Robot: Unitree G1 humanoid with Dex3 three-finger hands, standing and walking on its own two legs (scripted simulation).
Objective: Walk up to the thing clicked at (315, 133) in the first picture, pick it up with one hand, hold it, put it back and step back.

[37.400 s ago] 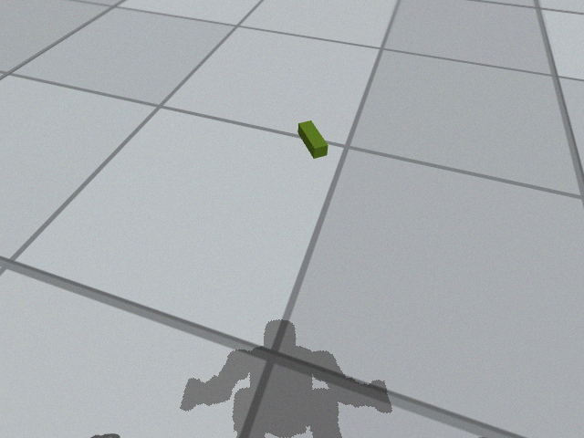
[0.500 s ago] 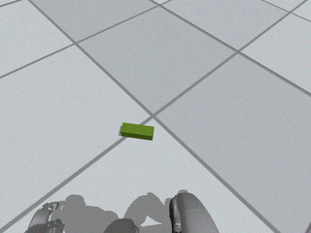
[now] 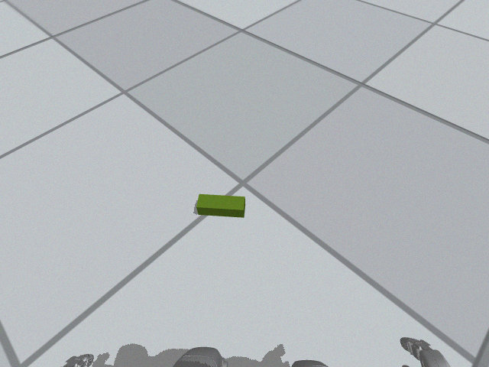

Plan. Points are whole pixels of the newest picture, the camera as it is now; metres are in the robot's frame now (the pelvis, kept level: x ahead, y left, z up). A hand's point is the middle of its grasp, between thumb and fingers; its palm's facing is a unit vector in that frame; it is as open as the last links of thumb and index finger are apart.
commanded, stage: walk up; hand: left
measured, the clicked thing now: (221, 205) +0.83 +0.17 -0.73
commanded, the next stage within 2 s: stand in 1.02 s
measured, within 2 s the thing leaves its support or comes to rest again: neither
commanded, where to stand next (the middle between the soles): +0.44 -0.06 m, yaw -2 degrees
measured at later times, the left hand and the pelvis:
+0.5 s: hand out of the picture +0.05 +0.26 -0.14, palm faces -0.01 -0.95 -0.33, open 7.4 cm; pelvis -0.02 +0.00 +0.01, yaw +0 degrees
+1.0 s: hand out of the picture +0.11 +0.25 -0.13, palm faces +0.01 -0.94 -0.33, open 7.4 cm; pelvis +0.00 +0.00 +0.02, yaw +0 degrees
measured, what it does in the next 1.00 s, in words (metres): steps on the spot: left foot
